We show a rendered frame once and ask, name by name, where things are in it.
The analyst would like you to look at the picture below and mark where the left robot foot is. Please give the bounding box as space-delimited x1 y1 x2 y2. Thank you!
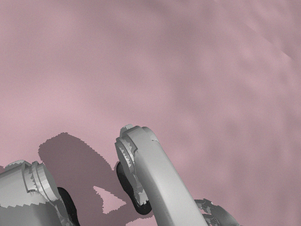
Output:
57 187 80 226

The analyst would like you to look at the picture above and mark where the right robot hand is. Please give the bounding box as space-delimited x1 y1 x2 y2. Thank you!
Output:
194 198 240 226

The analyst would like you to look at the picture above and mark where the right robot foot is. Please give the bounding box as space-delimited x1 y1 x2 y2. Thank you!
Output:
116 162 152 215

